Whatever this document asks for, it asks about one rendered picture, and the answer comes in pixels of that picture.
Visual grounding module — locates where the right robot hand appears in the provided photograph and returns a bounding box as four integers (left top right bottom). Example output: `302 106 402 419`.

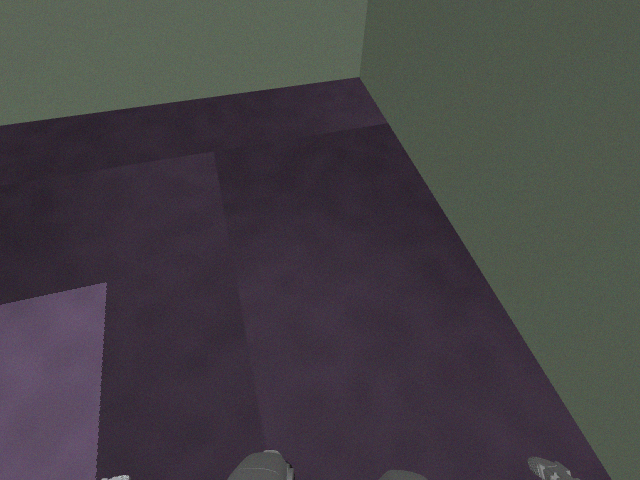
528 457 580 480

